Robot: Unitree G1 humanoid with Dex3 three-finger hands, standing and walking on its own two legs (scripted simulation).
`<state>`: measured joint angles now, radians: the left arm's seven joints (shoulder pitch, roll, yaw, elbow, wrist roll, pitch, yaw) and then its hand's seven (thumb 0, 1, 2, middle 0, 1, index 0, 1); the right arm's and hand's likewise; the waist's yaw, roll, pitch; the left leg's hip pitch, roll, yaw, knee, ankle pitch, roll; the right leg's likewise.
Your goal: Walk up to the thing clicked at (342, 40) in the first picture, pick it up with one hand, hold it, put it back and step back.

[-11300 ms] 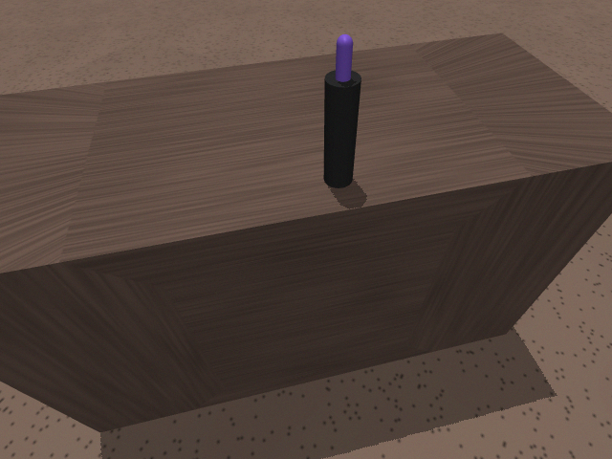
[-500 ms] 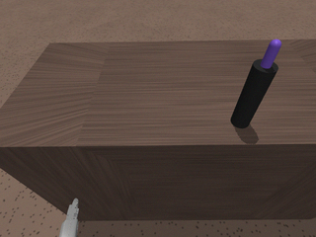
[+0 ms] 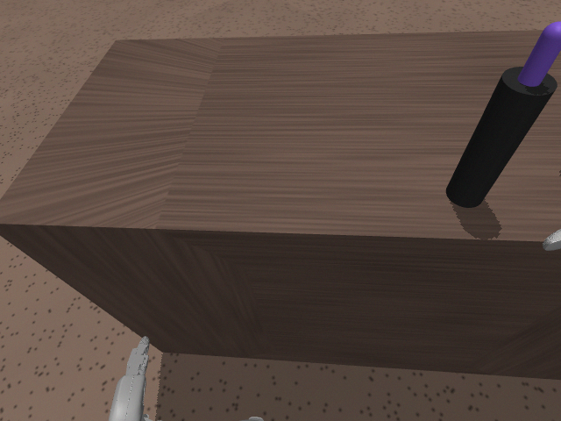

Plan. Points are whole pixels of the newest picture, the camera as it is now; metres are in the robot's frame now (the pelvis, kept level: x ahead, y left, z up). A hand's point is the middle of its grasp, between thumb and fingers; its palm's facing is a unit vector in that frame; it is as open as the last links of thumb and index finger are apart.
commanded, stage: close in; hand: right
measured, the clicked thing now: (501, 129) +0.44 -0.21 +0.18
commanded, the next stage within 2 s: close in 0.54 s
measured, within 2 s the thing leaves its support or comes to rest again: leaves its support in 1.70 s
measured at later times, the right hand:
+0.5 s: hand (495, 184) +0.42 -0.23 +0.10, palm faces +0.18 +0.98 +0.01, open 17.6 cm
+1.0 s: hand (471, 177) +0.43 -0.20 +0.10, palm faces +0.21 +0.98 +0.00, open 14.7 cm
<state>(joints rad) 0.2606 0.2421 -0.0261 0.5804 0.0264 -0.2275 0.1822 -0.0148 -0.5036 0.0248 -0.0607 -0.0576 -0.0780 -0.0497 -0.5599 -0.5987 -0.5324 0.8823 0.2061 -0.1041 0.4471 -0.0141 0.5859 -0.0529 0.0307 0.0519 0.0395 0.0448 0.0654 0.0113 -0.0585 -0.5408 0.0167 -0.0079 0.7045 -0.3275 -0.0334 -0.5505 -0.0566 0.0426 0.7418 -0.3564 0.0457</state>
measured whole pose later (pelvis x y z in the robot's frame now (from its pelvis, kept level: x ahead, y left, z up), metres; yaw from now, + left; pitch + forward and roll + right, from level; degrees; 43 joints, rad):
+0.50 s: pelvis +0.00 -0.01 -0.01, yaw +1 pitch +9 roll +1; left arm 0.33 0.21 0.04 0.38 -0.01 -0.11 0.08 -0.01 -0.52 0.03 -0.06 -0.06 -0.08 -0.05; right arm -0.52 -0.36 -0.39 0.71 0.16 -0.14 0.15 -0.01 0.55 -0.05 0.03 0.05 0.04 0.04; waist 0.06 0.00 -0.09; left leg -0.57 0.02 -0.03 0.77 -0.36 -0.04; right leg -0.57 -0.05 0.02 0.80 -0.39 0.04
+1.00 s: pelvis +0.00 +0.00 -0.01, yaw +1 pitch +9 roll +0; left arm 0.34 0.22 0.08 0.32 -0.01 -0.08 0.04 -0.02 -0.54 0.06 -0.05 -0.05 -0.06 -0.05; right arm -0.58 -0.31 -0.35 0.73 0.12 -0.15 0.03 -0.01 0.50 -0.17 0.53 0.36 0.54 0.35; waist 0.07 0.00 -0.07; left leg -0.58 0.03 -0.03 0.78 -0.36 -0.04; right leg -0.57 -0.05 0.02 0.80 -0.38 0.04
